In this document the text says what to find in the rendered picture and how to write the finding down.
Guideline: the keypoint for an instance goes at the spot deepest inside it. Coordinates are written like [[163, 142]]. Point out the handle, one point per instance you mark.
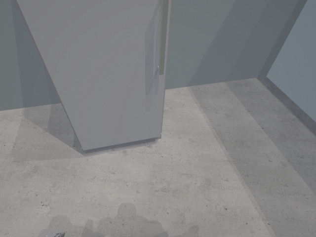
[[163, 30]]

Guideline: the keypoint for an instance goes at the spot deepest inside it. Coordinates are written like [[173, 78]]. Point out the fridge door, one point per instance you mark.
[[103, 56]]

